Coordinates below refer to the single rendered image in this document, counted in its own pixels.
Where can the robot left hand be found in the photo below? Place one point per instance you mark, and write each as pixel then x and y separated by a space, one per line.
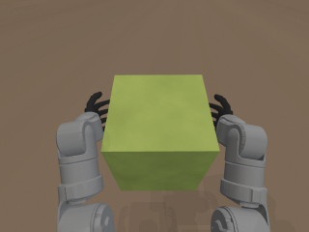
pixel 92 107

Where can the robot right upper arm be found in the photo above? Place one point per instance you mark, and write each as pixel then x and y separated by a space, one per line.
pixel 235 219

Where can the robot left upper arm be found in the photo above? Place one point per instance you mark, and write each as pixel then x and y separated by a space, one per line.
pixel 93 217

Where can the right robot forearm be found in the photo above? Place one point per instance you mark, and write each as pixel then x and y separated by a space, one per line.
pixel 245 162

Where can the left robot forearm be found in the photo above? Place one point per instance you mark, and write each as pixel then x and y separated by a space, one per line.
pixel 77 155

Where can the robot right hand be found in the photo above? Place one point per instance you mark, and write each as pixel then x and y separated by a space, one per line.
pixel 225 110

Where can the carton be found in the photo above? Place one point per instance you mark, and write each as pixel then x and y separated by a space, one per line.
pixel 159 133

